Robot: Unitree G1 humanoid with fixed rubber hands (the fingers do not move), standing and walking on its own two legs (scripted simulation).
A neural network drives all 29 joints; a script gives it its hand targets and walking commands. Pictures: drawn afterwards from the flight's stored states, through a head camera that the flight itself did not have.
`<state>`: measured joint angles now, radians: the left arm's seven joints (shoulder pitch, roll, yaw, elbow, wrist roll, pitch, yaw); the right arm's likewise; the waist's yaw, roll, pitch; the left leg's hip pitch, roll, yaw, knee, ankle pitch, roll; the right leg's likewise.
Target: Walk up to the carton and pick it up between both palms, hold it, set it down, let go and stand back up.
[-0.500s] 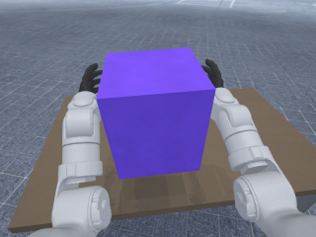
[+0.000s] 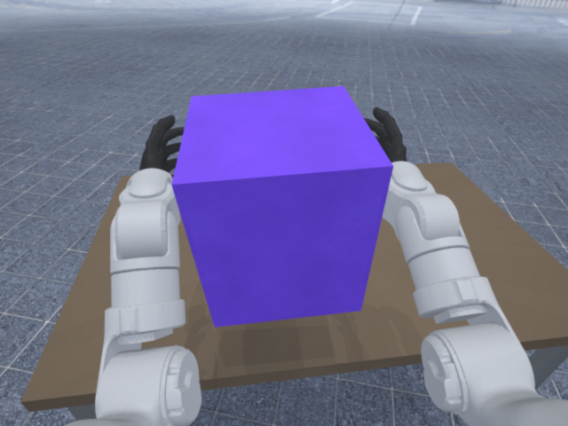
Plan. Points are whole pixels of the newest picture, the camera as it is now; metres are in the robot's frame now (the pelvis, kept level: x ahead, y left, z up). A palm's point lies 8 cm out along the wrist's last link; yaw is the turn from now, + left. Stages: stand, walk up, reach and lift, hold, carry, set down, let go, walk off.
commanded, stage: hold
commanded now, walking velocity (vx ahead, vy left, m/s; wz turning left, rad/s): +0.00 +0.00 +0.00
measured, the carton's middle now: (278, 207) +0.35 +0.00 +0.19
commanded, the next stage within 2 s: none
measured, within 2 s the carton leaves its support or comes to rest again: neither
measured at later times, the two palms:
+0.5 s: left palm (161, 171) +0.37 +0.16 +0.23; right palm (380, 161) +0.38 -0.14 +0.24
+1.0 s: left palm (164, 175) +0.36 +0.15 +0.24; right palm (388, 169) +0.36 -0.15 +0.24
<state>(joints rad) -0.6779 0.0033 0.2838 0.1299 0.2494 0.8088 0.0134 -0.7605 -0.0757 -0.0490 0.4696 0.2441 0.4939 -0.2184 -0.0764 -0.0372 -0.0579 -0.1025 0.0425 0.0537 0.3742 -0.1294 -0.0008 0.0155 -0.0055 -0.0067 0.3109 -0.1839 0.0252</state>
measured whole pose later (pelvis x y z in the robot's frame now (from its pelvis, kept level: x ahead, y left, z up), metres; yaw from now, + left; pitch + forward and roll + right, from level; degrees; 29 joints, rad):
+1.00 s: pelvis +0.01 +0.00 +0.00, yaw +0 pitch -8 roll -1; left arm -0.67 0.00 0.27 0.13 0.25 0.81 0.01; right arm -0.74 -0.07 -0.05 0.46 0.24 0.50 -0.22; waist -0.08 -0.04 -0.06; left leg -0.10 0.04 0.05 0.37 -0.14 -0.01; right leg 0.02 0.00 -0.01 0.31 -0.20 0.02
